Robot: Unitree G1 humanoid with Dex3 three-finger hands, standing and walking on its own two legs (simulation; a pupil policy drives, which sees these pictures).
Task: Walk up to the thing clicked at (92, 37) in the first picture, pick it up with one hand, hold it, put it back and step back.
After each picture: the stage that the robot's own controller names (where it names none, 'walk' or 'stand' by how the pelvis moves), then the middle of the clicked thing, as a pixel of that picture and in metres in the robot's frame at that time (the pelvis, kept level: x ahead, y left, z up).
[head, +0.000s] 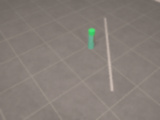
stand; (91, 39) +1.43 -0.03 -0.65
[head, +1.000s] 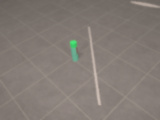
walk; (74, 51) +1.29 +0.25 -0.63
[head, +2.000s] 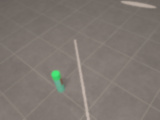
walk; (58, 82) +0.78 +0.33 -0.65
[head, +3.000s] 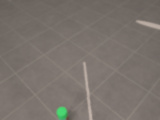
walk; (63, 118) +0.49 +0.22 -0.65
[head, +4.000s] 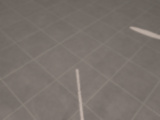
stand; out of the picture +0.37 +0.20 -0.65
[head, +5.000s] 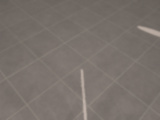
stand; out of the picture +0.35 +0.19 -0.65
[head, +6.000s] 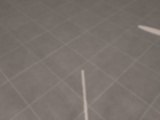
stand; out of the picture +0.36 +0.21 -0.65
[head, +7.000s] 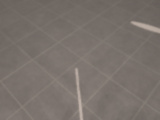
stand; out of the picture +0.33 +0.23 -0.65
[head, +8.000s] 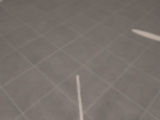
stand; out of the picture +0.32 +0.22 -0.66
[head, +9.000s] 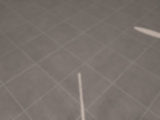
stand; out of the picture +0.32 +0.22 -0.66
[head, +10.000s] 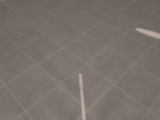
stand; out of the picture +0.32 +0.21 -0.66
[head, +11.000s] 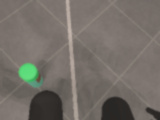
go down; (32, 77) +0.38 +0.24 -0.36
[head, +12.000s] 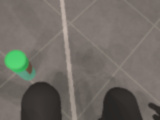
go down; (23, 67) +0.39 +0.27 -0.27
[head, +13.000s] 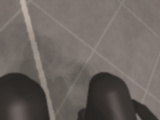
close in; out of the picture +0.36 +0.31 -0.17
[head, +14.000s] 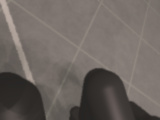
close; out of the picture +0.36 +0.32 -0.15
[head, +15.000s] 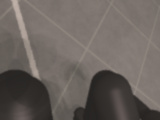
lift; out of the picture +0.32 +0.30 -0.15
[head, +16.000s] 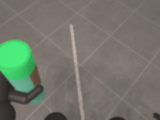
lift; (26, 79) +0.33 +0.19 +0.05
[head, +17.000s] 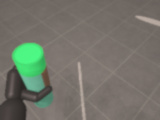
hold; (37, 80) +0.33 +0.17 +0.08
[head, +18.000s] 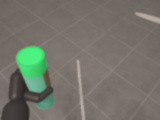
hold; (39, 82) +0.34 +0.17 +0.04
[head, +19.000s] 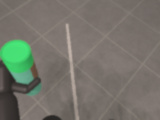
crouch; (25, 73) +0.37 +0.20 -0.02
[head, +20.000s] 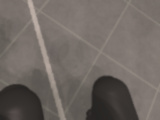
lower; out of the picture +0.45 +0.30 -0.08
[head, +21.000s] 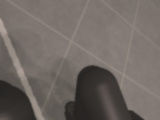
lower; out of the picture +0.41 +0.32 -0.16
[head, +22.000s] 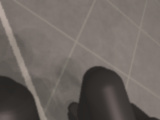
lower; out of the picture +0.39 +0.33 -0.15
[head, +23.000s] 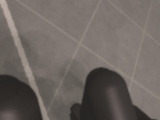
lower; out of the picture +0.37 +0.33 -0.16
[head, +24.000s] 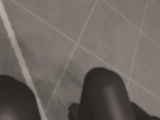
lower; out of the picture +0.37 +0.31 -0.16
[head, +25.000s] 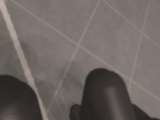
open; out of the picture +0.37 +0.31 -0.16
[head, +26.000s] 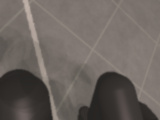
stand; out of the picture +0.36 +0.29 -0.17
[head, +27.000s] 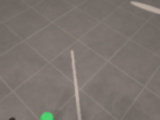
stand; out of the picture +0.35 +0.21 -0.54
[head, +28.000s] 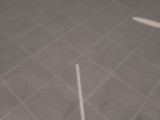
stand; out of the picture +0.35 +0.21 -0.60
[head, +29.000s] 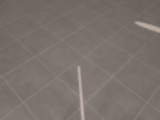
stand; out of the picture +0.35 +0.21 -0.61
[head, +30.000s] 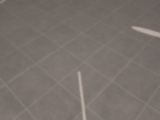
walk; out of the picture +0.37 +0.20 -0.65
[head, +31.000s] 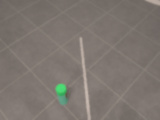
walk; (62, 95) +0.52 +0.18 -0.64
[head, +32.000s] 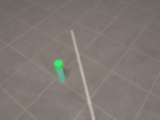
walk; (60, 72) +0.81 +0.28 -0.62
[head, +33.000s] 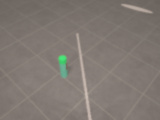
stand; (63, 67) +0.98 +0.23 -0.65
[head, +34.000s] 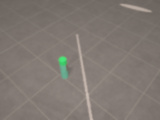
stand; (63, 68) +0.98 +0.23 -0.66
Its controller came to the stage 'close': yes
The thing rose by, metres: 0.69
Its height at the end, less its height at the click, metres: +0.00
